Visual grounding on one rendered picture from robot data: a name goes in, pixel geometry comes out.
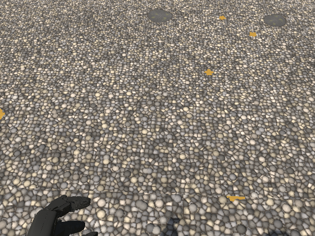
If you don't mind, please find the left robot hand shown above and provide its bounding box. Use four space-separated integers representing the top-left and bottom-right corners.
26 195 98 236

